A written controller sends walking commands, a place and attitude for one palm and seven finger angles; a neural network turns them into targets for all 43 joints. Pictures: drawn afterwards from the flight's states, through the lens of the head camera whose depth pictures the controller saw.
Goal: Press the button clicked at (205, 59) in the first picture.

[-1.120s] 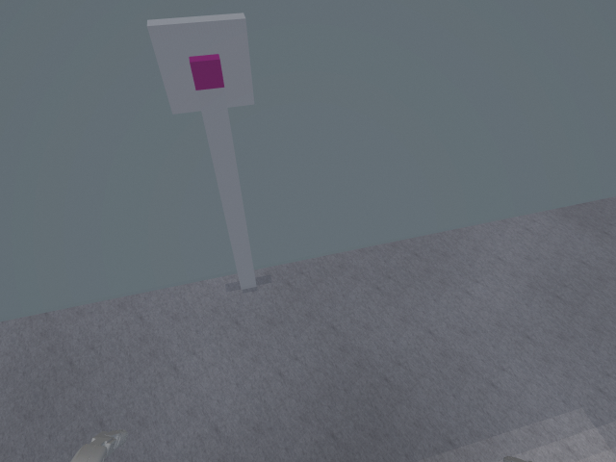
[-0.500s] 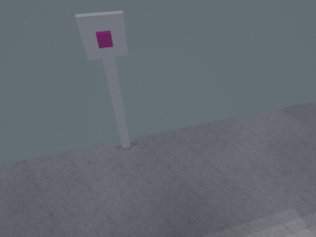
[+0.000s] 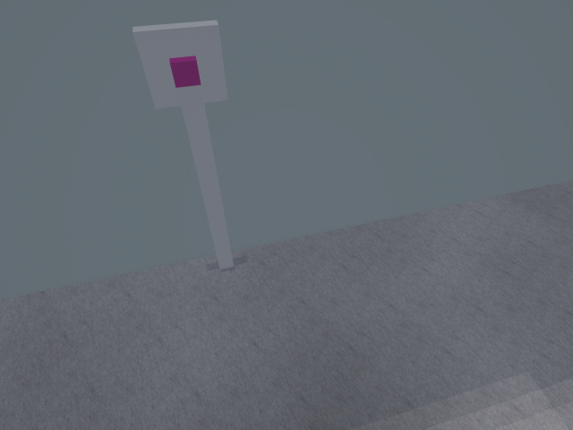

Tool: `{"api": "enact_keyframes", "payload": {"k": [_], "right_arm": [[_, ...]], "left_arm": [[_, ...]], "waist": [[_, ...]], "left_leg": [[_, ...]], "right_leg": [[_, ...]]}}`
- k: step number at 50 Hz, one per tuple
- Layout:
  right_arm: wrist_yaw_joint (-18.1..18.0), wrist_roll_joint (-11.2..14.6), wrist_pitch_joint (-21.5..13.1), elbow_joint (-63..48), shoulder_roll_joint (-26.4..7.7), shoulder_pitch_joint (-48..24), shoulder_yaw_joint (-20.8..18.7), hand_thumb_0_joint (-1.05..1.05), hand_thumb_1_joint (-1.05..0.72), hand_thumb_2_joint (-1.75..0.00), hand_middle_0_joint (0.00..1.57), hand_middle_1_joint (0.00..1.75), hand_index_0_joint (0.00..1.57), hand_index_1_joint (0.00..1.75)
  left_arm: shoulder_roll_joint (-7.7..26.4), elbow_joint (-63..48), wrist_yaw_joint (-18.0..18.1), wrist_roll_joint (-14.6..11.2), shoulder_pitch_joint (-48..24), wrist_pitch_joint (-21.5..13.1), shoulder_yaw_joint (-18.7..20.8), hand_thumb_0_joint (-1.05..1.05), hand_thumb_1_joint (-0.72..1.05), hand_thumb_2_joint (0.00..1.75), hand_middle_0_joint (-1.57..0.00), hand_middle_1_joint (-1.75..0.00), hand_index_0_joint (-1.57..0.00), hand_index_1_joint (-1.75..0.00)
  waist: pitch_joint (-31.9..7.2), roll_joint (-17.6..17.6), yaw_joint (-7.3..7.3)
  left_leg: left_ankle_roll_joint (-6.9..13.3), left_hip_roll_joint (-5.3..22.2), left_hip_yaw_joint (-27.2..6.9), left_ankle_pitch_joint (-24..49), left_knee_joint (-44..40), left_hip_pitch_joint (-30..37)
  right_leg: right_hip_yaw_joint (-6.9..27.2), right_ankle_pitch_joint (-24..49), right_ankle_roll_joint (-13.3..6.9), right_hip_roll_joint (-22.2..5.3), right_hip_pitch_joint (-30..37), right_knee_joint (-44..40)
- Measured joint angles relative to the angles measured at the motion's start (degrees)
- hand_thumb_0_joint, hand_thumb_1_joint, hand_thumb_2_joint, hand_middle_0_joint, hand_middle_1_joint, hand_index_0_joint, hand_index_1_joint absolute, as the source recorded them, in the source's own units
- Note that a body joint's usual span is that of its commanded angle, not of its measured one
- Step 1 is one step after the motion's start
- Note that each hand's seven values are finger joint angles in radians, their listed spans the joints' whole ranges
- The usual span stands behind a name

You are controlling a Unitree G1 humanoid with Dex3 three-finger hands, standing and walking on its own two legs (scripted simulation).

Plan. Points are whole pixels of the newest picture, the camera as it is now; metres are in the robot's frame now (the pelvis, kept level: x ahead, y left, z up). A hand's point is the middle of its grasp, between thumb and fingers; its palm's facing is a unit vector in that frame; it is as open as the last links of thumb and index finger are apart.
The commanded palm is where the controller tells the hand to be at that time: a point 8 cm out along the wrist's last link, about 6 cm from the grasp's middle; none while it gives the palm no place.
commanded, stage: look at it before walking up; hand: left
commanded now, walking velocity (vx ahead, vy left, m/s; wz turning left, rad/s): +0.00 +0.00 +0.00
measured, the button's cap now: (185, 71) +0.82 +0.28 +0.10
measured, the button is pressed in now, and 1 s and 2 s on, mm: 0 0 0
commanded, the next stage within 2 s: turn to face it in 0.42 s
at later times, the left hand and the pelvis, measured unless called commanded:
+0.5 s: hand out of the picture +0.08 +0.25 -0.16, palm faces -0.03 -0.94 -0.33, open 7.3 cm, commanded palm none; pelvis +0.01 +0.00 +0.00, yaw +0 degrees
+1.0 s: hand out of the picture +0.02 +0.23 -0.19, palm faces +0.13 -0.97 -0.22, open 7.3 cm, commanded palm none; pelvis -0.01 +0.02 -0.02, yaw +7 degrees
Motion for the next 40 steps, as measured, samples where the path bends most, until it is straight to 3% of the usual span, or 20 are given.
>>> {"api": "enact_keyframes", "payload": {"k": [31, 40], "right_arm": [[-0.1, 0.1, 0.1, -0.5, -0.2, -1.2, -0.1, 0.00, -0.90, -0.90, 0.21, 0.30, 0.20, 0.30], [0.1, 0.0, 2.3, -2.9, 2.8, 0.8, -0.5, 0.00, -0.91, -0.90, 0.20, 0.30, 0.20, 0.30]], "left_arm": [[0.4, 0.0, 0.2, 0.0, -0.3, 0.0, 0.3, 0.00, 0.91, 0.90, -0.20, -0.30, -0.21, -0.30], [-3.0, -3.3, 1.2, 0.0, 0.5, 1.6, 0.7, 0.00, 0.91, 0.90, -0.20, -0.30, -0.21, -0.30]], "waist": [[0.1, -0.2, 0.04], [0.8, 0.3, -0.11]], "left_leg": [[0.2, -0.3, -0.3, -0.1, -0.5, 0.5], [0.3, -1.5, -3.0, -2.7, 7.2, -5.2]], "right_leg": [[-0.3, -0.3, 0.3, -0.3, 0.7, -0.5], [-3.0, -3.3, 0.5, -1.4, -3.1, 5.6]]}}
